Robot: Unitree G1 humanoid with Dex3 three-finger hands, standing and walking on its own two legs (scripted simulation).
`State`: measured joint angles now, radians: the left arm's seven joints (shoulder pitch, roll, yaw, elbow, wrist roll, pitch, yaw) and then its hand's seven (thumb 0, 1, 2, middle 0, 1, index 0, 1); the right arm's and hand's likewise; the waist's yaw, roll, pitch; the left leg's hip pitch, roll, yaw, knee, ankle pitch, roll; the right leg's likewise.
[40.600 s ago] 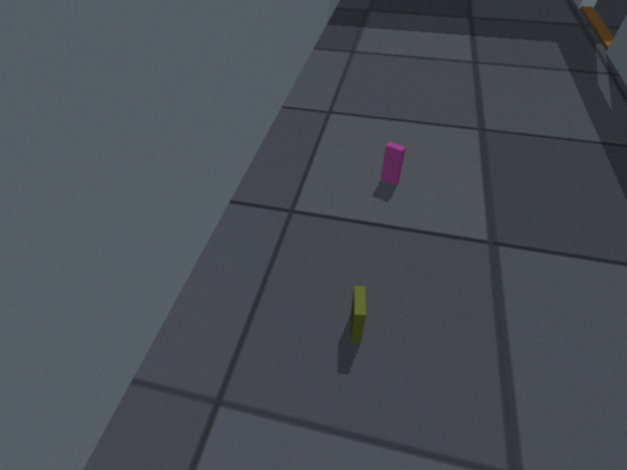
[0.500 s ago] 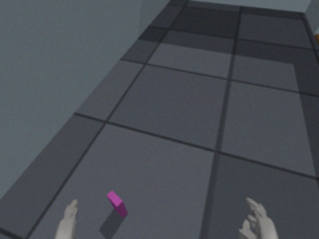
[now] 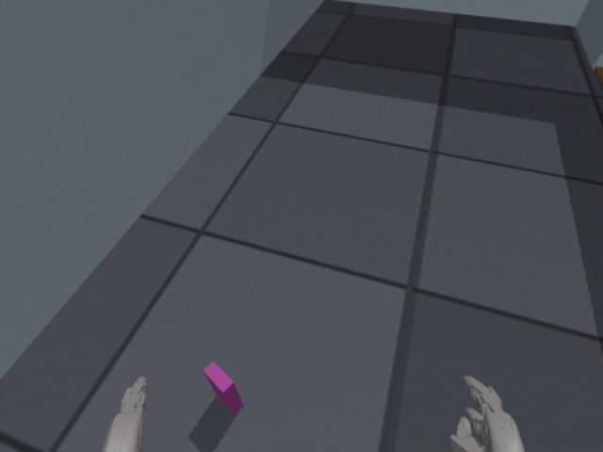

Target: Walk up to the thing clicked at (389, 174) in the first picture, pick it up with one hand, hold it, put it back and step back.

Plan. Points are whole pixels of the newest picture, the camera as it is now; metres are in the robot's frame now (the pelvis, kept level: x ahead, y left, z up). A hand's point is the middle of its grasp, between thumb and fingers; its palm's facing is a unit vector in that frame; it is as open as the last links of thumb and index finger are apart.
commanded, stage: stand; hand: left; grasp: from the side
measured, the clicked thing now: (224, 389) +0.42 +0.23 -0.62
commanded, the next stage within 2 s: none
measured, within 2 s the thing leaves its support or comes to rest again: neither
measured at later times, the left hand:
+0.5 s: hand out of the picture +0.12 +0.23 -0.11, palm faces -0.03 -0.94 -0.34, open 8.3 cm
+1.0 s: hand out of the picture +0.04 +0.25 -0.10, palm faces -0.02 -0.94 -0.35, open 7.4 cm
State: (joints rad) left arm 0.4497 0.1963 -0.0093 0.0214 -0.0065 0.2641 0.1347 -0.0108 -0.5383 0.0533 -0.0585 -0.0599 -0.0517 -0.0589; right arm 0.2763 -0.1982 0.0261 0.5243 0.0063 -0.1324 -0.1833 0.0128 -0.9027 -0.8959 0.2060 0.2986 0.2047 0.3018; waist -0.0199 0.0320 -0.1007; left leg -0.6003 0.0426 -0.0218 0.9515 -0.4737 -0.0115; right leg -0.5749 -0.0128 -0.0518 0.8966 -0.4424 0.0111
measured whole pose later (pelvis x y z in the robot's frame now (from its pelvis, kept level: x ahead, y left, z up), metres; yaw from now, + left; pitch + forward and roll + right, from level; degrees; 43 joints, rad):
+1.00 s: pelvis -0.01 +0.01 +0.05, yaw +0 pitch -4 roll +0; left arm 0.16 0.31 0.00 1.09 0.03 -0.01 0.02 0.01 0.91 0.90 -0.21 -0.30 -0.20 -0.30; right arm 0.14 -0.30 -0.02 1.09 -0.03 -0.01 -0.01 0.01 -0.91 -0.89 0.21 0.30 0.20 0.30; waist 0.01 0.01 0.06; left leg -0.14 -0.01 0.02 0.41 -0.20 0.01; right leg -0.16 -0.05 -0.03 0.42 -0.20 0.03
